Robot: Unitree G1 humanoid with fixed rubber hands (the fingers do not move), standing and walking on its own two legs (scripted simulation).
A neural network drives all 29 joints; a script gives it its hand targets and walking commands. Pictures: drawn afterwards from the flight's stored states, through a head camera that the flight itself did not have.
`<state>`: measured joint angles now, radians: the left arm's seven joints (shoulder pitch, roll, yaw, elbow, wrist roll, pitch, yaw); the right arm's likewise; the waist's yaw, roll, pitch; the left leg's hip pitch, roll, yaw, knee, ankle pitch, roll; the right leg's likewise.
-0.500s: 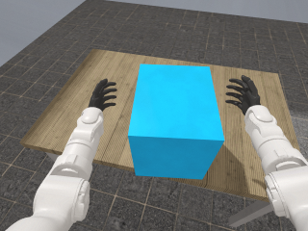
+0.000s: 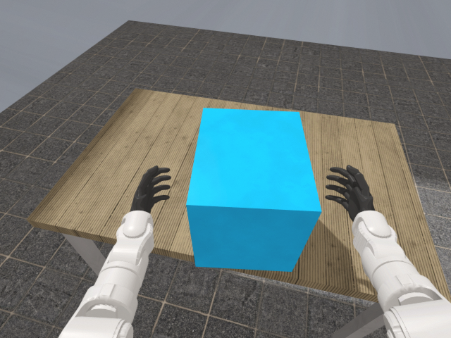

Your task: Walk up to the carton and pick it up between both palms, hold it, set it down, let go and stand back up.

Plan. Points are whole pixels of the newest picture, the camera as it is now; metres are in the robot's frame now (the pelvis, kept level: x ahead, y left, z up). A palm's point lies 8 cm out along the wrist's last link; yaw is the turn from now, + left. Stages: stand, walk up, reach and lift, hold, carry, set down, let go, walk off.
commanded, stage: set down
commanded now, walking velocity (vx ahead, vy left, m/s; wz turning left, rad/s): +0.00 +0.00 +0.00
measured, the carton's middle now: (247, 189) +0.45 -0.01 -0.03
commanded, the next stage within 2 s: let go in 1.78 s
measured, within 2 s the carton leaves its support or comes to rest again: neither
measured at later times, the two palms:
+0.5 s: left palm (140, 256) +0.27 +0.19 -0.02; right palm (364, 264) +0.27 -0.23 -0.01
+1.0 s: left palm (130, 281) +0.24 +0.21 -0.05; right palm (359, 291) +0.24 -0.22 -0.05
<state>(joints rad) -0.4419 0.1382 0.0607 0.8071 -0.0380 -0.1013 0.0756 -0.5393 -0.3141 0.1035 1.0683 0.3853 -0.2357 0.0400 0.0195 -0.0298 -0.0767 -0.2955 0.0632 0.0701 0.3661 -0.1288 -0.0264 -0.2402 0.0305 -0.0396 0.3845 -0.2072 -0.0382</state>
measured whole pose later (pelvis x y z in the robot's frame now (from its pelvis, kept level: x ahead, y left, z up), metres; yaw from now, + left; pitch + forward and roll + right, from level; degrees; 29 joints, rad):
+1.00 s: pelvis +0.02 +0.00 +0.00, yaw +0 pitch +0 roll +1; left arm 0.05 0.17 -0.02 0.72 -0.09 -0.35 0.05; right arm -0.02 -0.22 0.07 0.94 0.24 -0.51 0.05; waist 0.01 -0.04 0.00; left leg -0.21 0.05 0.07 0.43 -0.21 -0.03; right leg -0.16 0.01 -0.04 0.46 -0.30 -0.03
